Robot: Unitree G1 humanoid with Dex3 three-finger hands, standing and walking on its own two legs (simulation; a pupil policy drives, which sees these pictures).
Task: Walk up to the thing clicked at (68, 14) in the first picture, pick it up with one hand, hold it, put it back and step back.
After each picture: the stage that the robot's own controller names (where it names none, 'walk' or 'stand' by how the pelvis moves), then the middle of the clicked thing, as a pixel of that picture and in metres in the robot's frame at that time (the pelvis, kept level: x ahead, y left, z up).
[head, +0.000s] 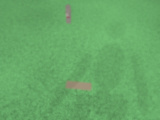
stand; (68, 14) +1.94 +0.20 -0.66
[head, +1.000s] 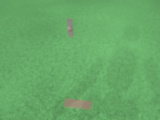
walk; (70, 27) +1.81 +0.31 -0.65
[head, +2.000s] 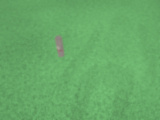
walk; (59, 46) +1.22 +0.31 -0.65
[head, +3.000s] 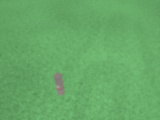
walk; (59, 84) +0.82 +0.25 -0.65
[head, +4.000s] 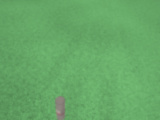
walk; (60, 108) +0.61 +0.15 -0.63
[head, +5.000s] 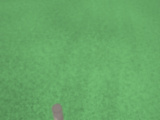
stand; (58, 115) +0.51 +0.18 -0.65
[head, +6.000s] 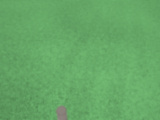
stand; (62, 117) +0.50 +0.15 -0.65
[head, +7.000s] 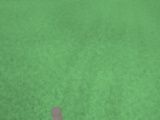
stand; (57, 118) +0.49 +0.18 -0.65
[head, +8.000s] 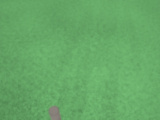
stand; (55, 117) +0.49 +0.20 -0.66
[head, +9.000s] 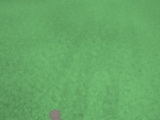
stand; out of the picture +0.49 +0.19 -0.66
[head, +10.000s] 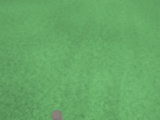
stand; out of the picture +0.49 +0.18 -0.66
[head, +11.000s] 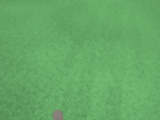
stand; out of the picture +0.49 +0.17 -0.66
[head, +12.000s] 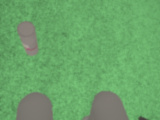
go down; (29, 41) +0.56 +0.20 -0.33
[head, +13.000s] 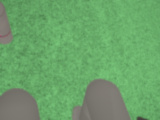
approach; out of the picture +0.56 +0.25 -0.26
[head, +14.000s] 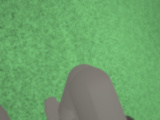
close in; out of the picture +0.54 +0.31 -0.18
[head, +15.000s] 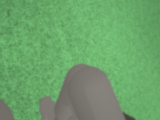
close; out of the picture +0.53 +0.31 -0.18
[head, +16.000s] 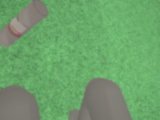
lift; (20, 25) +0.57 +0.19 -0.22
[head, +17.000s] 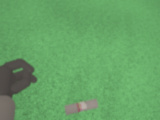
close; (81, 106) +0.57 -0.03 -0.66
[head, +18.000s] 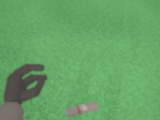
hold; (81, 109) +0.56 -0.01 -0.70
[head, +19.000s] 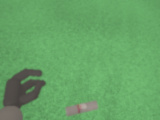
hold; (81, 108) +0.56 -0.01 -0.70
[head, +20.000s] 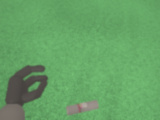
stand; (82, 107) +0.57 -0.01 -0.70
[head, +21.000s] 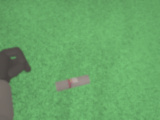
crouch; (72, 82) +0.59 -0.01 -0.63
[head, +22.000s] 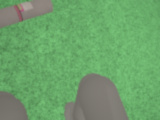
lower; (23, 11) +0.65 +0.08 -0.32
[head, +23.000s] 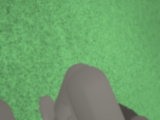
lower; out of the picture +0.64 +0.16 -0.27
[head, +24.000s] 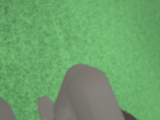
lower; out of the picture +0.64 +0.17 -0.27
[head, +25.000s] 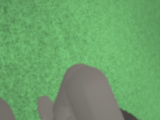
lower; out of the picture +0.64 +0.17 -0.27
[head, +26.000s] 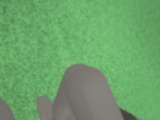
lower; out of the picture +0.64 +0.17 -0.27
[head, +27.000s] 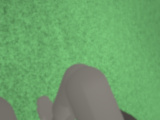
loosen; out of the picture +0.63 +0.16 -0.27
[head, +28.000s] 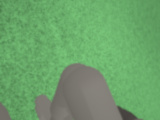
withdraw; out of the picture +0.63 +0.16 -0.27
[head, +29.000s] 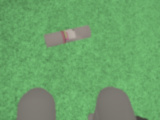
walk; (67, 36) +0.64 +0.05 -0.38
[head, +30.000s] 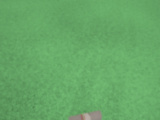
stand; (85, 118) +0.54 -0.04 -0.69
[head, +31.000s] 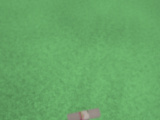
stand; (83, 115) +0.55 -0.02 -0.69
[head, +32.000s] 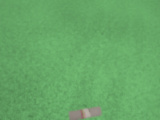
stand; (84, 113) +0.54 -0.03 -0.71
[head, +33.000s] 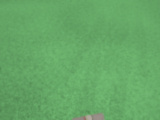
walk; out of the picture +0.54 -0.04 -0.75
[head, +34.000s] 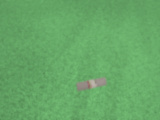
walk; (91, 84) +0.70 -0.06 -0.73
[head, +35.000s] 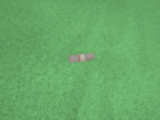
walk; (81, 57) +1.02 -0.04 -0.73
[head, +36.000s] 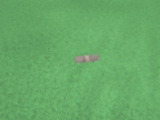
stand; (86, 58) +1.15 -0.03 -0.73
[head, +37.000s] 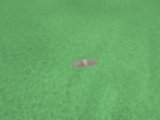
stand; (84, 62) +1.14 -0.02 -0.75
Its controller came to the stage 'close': yes
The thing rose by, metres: 0.00
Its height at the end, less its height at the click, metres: -0.09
